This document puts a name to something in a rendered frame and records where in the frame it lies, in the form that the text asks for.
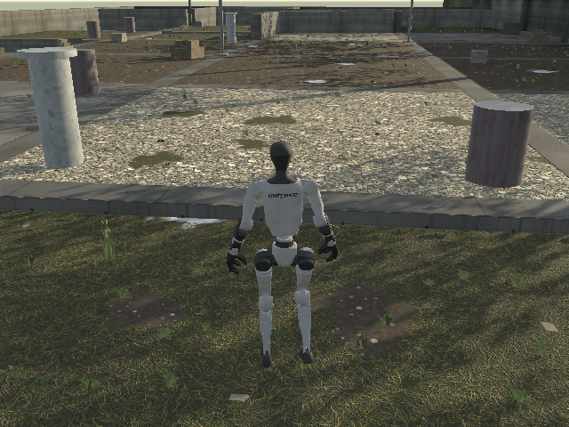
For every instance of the right robot hand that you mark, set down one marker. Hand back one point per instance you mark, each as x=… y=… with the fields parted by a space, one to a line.
x=325 y=248

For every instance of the left robot hand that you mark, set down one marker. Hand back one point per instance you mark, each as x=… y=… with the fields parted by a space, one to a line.
x=231 y=260

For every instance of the left robot forearm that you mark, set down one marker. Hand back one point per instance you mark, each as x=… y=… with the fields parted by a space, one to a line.
x=238 y=239

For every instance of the right robot forearm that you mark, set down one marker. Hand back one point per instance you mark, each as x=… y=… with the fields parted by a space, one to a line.
x=327 y=233

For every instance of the humanoid robot head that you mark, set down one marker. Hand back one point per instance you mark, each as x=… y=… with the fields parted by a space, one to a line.
x=281 y=154

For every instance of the robot left upper arm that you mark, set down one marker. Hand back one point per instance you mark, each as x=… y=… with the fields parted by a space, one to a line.
x=254 y=190

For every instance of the robot right upper arm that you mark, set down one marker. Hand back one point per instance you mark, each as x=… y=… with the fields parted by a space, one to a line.
x=315 y=200

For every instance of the robot left thigh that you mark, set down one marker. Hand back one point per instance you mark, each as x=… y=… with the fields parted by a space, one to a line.
x=263 y=267

